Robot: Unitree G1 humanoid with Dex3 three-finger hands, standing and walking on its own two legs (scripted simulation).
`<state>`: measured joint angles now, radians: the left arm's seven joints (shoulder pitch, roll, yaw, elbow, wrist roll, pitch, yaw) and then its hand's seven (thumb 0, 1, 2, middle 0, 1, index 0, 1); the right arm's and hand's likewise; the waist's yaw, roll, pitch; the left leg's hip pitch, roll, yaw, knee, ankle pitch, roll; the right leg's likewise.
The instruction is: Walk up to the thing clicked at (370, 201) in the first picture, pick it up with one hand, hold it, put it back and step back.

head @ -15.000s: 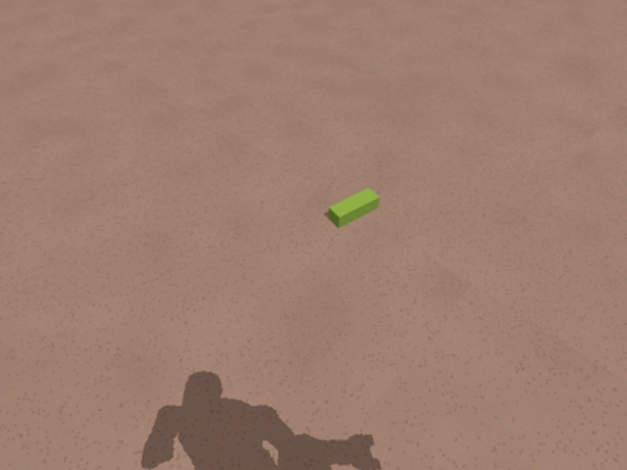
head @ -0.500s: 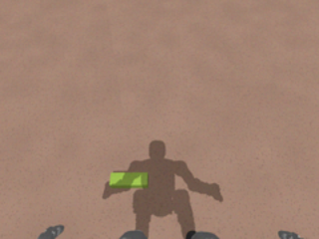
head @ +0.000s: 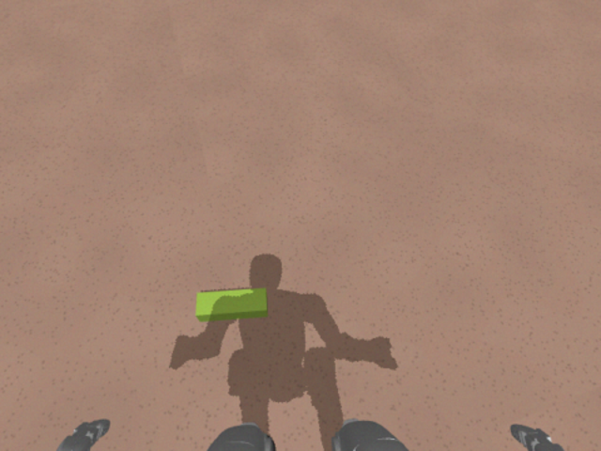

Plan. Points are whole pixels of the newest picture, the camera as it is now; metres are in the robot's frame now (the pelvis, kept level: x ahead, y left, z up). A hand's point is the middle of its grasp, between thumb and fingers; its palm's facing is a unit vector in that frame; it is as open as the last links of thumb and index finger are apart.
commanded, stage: walk up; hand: left
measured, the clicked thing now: (232, 304) +0.53 +0.21 -0.72
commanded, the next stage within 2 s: stand in 1.98 s
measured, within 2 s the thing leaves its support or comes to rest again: neither
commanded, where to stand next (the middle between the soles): +0.17 -0.06 m, yaw +5 degrees
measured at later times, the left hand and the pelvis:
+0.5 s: hand out of the picture -0.02 +0.23 -0.15, palm faces +0.04 -0.94 -0.34, open 7.4 cm; pelvis -0.15 -0.03 -0.01, yaw +3 degrees
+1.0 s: hand out of the picture -0.20 +0.19 -0.12, palm faces +0.06 -0.91 -0.42, open 7.4 cm; pelvis -0.22 -0.08 +0.01, yaw +1 degrees
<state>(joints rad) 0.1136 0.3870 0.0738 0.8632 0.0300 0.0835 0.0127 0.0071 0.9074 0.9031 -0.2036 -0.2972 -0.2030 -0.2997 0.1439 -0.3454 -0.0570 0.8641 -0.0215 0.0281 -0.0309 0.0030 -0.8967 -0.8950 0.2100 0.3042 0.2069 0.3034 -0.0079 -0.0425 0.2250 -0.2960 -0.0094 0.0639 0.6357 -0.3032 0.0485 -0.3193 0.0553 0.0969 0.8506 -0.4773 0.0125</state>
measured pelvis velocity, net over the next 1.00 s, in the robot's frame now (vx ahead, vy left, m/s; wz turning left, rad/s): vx -0.22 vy -0.08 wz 0.03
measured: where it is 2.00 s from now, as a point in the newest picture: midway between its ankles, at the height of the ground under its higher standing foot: outside the picture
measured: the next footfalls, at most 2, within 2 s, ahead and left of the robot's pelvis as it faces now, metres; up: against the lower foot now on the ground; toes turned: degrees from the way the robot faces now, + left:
right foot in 0.06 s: +0.01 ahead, -0.12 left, +0.00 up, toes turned +3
left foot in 0.44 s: -0.12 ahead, +0.09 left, +0.00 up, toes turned +2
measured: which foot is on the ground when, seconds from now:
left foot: down 0.00-0.10, up 0.12-0.42, down 0.44-0.80, up 0.82-1.00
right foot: up 0.00-0.04, down 0.06-0.48, up 0.50-0.76, down 0.78-1.00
